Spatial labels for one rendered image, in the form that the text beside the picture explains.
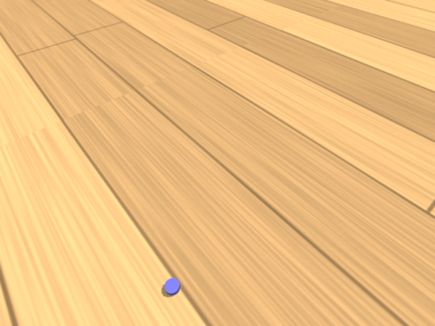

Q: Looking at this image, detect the tin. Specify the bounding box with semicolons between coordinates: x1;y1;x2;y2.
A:
164;278;180;295

